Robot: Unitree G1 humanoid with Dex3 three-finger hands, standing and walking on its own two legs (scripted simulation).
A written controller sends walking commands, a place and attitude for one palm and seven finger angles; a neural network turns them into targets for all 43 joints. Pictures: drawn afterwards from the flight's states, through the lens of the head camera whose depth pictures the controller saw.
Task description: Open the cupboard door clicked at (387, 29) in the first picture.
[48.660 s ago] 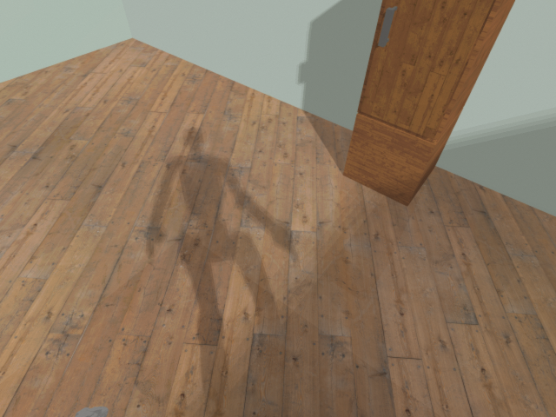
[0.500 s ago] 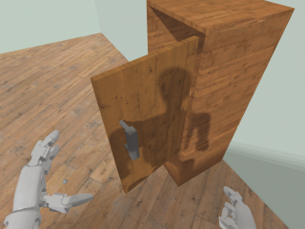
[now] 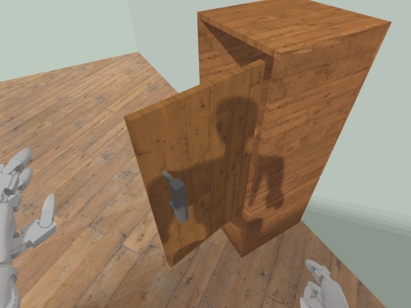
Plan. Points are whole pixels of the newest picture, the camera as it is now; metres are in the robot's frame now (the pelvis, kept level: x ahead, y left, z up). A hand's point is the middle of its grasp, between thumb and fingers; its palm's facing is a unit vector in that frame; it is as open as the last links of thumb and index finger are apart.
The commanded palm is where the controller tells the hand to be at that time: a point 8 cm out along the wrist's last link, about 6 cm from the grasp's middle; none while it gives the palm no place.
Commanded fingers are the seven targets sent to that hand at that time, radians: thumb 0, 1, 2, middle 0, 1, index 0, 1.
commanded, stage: draw the hand back to the body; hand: left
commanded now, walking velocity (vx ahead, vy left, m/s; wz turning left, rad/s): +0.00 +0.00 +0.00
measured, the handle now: (174, 196) +0.34 +0.12 +0.03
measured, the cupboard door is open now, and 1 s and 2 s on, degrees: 100 100 100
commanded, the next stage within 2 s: step back with the hand held close in 0.34 s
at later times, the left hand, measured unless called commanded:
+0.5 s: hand (56, 226) +0.18 +0.25 +0.15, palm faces +0.47 -0.80 -0.39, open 7.4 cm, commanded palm +0.13 +0.28 +0.17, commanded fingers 0.00 0.90 0.90 -0.20 -0.30 -0.20 -0.30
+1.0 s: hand (31, 246) +0.14 +0.27 +0.15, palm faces +0.37 -0.78 -0.51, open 7.4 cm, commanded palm +0.09 +0.31 +0.17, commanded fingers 0.00 0.90 0.90 -0.20 -0.30 -0.20 -0.30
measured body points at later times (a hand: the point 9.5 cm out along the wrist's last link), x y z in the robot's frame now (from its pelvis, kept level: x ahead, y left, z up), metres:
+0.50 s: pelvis -0.01 -0.02 +0.00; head -0.03 -0.03 +0.45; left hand +0.15 +0.29 +0.18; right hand +0.18 -0.23 -0.08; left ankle +0.00 +0.09 -0.74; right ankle -0.03 -0.11 -0.74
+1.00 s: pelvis -0.06 +0.01 -0.01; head -0.04 +0.02 +0.44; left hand +0.12 +0.31 +0.18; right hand +0.12 -0.23 -0.08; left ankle +0.00 +0.09 -0.74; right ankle -0.02 -0.11 -0.74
